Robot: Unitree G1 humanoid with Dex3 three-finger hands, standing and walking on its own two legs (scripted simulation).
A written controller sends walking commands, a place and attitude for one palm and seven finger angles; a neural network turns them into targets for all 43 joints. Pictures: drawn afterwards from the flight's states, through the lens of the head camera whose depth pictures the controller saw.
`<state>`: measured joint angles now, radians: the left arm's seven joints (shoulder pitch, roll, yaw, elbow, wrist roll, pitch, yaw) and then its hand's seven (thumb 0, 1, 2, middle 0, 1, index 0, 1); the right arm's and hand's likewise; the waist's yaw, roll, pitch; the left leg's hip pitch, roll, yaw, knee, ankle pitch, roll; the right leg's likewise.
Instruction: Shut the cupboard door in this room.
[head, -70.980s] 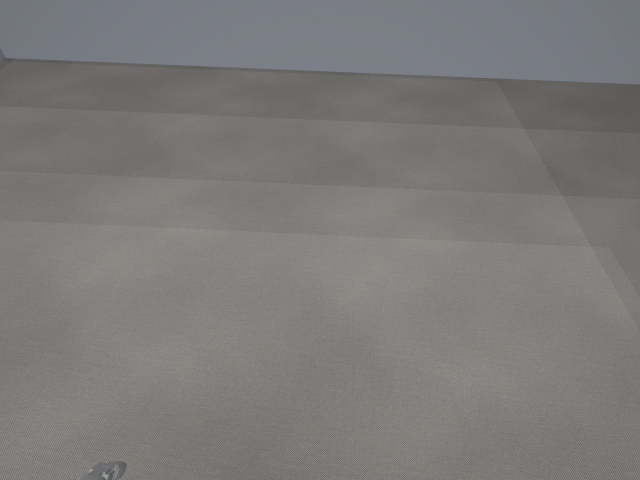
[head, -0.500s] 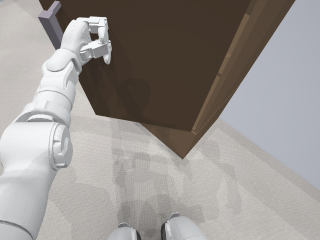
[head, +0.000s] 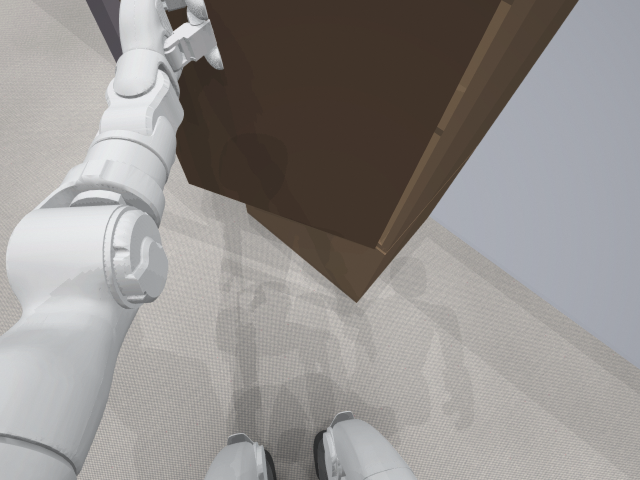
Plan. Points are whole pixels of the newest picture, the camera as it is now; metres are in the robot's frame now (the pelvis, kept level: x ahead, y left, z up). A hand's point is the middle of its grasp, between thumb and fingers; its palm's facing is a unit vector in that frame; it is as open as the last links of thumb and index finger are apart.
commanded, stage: pull the fist back off the door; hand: left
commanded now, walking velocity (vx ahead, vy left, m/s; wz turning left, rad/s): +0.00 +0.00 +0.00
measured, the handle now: (121, 7) +0.65 +0.12 +0.14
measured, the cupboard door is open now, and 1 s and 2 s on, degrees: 21 20 20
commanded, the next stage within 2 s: draw the hand back to the body in 0.74 s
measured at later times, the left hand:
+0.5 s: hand (215, 88) +0.51 +0.03 +0.14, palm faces -0.01 -1.00 -0.01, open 3.1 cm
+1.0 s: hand (201, 111) +0.47 +0.04 +0.16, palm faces +0.00 -1.00 -0.01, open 3.1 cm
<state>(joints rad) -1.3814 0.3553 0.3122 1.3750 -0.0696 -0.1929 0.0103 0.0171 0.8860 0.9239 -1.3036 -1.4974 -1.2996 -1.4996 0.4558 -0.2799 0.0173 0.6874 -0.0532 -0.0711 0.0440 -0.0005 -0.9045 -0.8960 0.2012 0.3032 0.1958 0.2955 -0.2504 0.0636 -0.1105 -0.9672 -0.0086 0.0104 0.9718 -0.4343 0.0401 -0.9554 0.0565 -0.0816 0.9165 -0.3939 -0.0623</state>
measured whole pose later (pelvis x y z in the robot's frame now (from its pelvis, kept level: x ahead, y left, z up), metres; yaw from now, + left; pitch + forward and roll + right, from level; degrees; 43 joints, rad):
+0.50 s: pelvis +0.02 -0.01 +0.03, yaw -1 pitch +15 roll +0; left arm -0.93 0.13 0.19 1.12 -0.04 -0.34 0.14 0.02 0.90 0.90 -1.30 -1.50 -1.30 -1.50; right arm 0.44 -0.27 -0.03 0.66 -0.02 0.01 0.09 0.00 -0.91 -0.90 0.20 0.30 0.20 0.30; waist -0.13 0.05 -0.12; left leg -0.65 -0.01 0.04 0.78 -0.40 0.03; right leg -0.67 0.06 -0.04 0.76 -0.37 -0.07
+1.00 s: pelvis +0.00 -0.01 +0.03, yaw -1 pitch +12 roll +1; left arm -0.85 0.13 0.17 1.06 -0.06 -0.36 0.13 0.02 0.90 0.90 -1.30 -1.50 -1.30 -1.50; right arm 0.37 -0.24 0.01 0.66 0.00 -0.01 0.05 0.00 -0.90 -0.90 0.20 0.30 0.20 0.30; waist -0.12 0.04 -0.11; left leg -0.61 -0.02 0.05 0.76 -0.36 0.04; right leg -0.63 0.05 -0.03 0.77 -0.34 -0.07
